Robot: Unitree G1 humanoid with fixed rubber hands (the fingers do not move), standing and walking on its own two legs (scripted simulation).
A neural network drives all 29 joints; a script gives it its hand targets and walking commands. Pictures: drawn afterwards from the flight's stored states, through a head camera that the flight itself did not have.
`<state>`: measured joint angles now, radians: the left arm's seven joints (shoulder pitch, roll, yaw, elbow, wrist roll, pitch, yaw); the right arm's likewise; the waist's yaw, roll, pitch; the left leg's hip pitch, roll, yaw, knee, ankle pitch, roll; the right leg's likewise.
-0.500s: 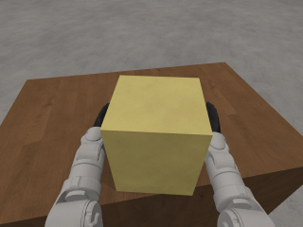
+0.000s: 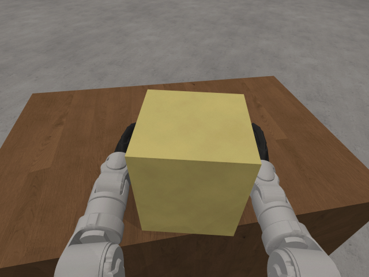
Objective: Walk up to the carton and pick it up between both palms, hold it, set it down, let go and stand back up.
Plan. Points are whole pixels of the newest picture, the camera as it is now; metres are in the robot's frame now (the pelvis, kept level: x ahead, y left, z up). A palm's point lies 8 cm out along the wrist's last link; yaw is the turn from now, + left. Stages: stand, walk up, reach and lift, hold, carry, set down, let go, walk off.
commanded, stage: reach and lift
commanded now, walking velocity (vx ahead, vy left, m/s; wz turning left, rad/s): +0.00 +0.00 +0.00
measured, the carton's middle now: (191, 164) +0.36 -0.06 +0.09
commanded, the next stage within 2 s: none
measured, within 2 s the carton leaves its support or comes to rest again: leaves its support in 0.12 s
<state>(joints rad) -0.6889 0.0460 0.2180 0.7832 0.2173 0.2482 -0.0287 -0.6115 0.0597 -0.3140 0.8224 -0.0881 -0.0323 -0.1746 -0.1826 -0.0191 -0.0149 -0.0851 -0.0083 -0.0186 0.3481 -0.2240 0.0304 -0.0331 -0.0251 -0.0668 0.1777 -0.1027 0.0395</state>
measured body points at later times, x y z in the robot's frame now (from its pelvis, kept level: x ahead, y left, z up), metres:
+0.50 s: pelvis -0.03 -0.01 +0.00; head -0.05 +0.02 +0.45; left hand +0.41 +0.06 +0.14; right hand +0.33 -0.24 +0.13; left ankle -0.02 +0.09 -0.75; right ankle +0.00 -0.14 -0.75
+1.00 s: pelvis -0.02 -0.02 +0.00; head -0.05 +0.01 +0.45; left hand +0.40 +0.09 +0.15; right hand +0.36 -0.22 +0.16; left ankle -0.02 +0.09 -0.75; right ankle +0.00 -0.14 -0.75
